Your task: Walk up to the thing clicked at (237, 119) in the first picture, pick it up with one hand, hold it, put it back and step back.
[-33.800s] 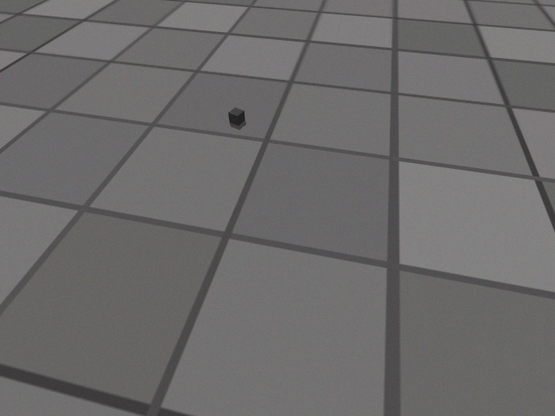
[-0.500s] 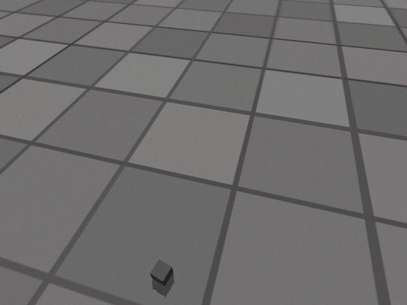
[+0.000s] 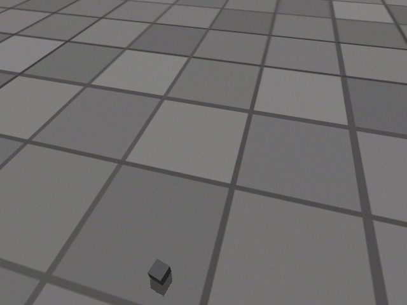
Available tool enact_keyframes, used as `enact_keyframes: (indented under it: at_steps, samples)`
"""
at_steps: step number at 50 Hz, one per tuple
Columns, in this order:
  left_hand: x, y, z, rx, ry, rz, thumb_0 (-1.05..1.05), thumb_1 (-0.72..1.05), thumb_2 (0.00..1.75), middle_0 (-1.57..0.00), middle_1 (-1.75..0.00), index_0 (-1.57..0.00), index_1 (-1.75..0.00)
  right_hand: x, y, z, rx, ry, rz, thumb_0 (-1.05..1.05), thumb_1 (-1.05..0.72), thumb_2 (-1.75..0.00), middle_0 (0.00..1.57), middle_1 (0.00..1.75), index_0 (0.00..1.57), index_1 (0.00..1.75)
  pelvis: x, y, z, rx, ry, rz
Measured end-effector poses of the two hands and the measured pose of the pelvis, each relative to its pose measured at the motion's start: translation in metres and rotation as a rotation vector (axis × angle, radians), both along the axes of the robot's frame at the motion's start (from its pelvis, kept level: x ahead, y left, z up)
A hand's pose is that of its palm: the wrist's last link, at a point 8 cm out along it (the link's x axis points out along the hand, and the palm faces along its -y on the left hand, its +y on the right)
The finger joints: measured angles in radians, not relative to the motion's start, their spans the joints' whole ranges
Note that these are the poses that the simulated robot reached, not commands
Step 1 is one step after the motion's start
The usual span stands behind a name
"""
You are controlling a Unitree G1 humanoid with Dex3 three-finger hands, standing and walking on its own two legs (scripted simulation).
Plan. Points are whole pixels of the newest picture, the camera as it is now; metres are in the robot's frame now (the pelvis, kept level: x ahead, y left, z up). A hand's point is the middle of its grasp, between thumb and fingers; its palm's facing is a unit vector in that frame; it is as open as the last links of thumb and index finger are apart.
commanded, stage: stand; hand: left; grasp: from above
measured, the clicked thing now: (159, 272) +0.44 +0.23 -0.75
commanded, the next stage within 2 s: step back in 0.44 s
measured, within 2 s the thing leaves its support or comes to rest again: neither
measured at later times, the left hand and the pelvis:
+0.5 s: hand out of the picture +0.07 +0.25 -0.16, palm faces +0.00 -0.94 -0.35, open 7.4 cm; pelvis +0.00 +0.00 +0.00, yaw +0 degrees
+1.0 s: hand out of the picture +0.05 +0.31 -0.18, palm faces -0.06 -0.93 -0.36, open 7.4 cm; pelvis -0.08 +0.05 -0.02, yaw -2 degrees
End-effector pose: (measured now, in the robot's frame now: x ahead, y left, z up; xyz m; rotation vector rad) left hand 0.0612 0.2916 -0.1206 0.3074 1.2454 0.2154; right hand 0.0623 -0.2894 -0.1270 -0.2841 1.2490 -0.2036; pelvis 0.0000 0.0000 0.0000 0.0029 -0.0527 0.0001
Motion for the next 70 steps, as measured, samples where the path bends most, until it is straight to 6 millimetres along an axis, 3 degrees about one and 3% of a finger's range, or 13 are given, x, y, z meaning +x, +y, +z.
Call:
enact_keyframes:
  at_steps: [22,30,38,43,51,57,62,66,70]
  samples:
    - [0.008,-0.002,0.002,0.002,-0.015,-0.017,0.01,0.90,0.90,-0.21,-0.30,-0.20,-0.30,0.003,-0.006,0.001,-0.003,-0.001,0.006,0.00,-0.91,-0.90,0.20,0.30,0.20,0.30,0.002,-0.004,0.000,0.001,0.007,0.002]
    - [0.003,0.017,-0.004,0.031,-0.013,0.007,0.01,0.90,0.90,-0.21,-0.30,-0.21,-0.30,0.001,-0.015,-0.003,-0.032,0.001,0.001,0.00,-0.91,-0.90,0.20,0.30,0.20,0.30,-0.019,0.002,-0.010,-0.017,0.019,0.008]
    - [0.019,0.053,-0.021,0.032,-0.076,-0.026,0.01,0.90,0.90,-0.21,-0.30,-0.21,-0.30,-0.028,-0.003,-0.002,-0.099,0.023,0.001,0.00,-0.91,-0.90,0.20,0.30,0.20,0.30,-0.038,0.033,-0.027,-0.015,0.025,0.017]
    - [0.022,0.060,-0.022,0.024,-0.104,-0.037,0.01,0.90,0.90,-0.20,-0.30,-0.20,-0.30,-0.055,0.017,0.008,-0.106,0.054,0.014,0.00,-0.91,-0.89,0.20,0.30,0.20,0.30,-0.055,0.042,-0.020,-0.032,0.027,0.020]
    - [-0.022,0.057,-0.023,0.019,-0.038,-0.077,0.01,0.90,0.90,-0.20,-0.30,-0.20,-0.30,-0.065,0.029,0.009,-0.098,-0.046,-0.009,0.00,-0.90,-0.89,0.20,0.30,0.20,0.30,-0.081,0.046,-0.018,-0.014,0.025,-0.039]
    - [-0.058,0.049,-0.022,0.043,-0.017,-0.104,0.01,0.90,0.90,-0.21,-0.30,-0.20,-0.30,-0.082,0.022,-0.003,-0.064,-0.128,-0.014,0.00,-0.90,-0.89,0.20,0.30,0.21,0.30,-0.111,0.038,-0.027,0.003,0.002,-0.078]
    - [-0.097,0.036,-0.011,0.066,-0.038,-0.101,0.01,0.90,0.90,-0.21,-0.30,-0.20,-0.30,-0.107,0.003,-0.019,-0.035,-0.138,-0.029,0.00,-0.90,-0.89,0.20,0.30,0.21,0.30,-0.140,0.024,-0.032,-0.021,-0.016,-0.070]
    - [-0.131,0.032,0.006,0.079,-0.038,-0.079,0.01,0.90,0.90,-0.21,-0.30,-0.21,-0.30,-0.134,-0.005,-0.013,-0.025,-0.100,-0.035,0.00,-0.91,-0.89,0.20,0.30,0.20,0.30,-0.157,0.018,-0.021,0.038,-0.008,-0.079]
    - [-0.145,0.032,0.018,0.094,-0.054,-0.065,0.01,0.90,0.90,-0.21,-0.30,-0.21,-0.30,-0.167,-0.012,-0.008,-0.043,-0.055,-0.023,0.00,-0.91,-0.89,0.20,0.30,0.20,0.30,-0.175,0.018,-0.013,0.038,0.022,-0.050]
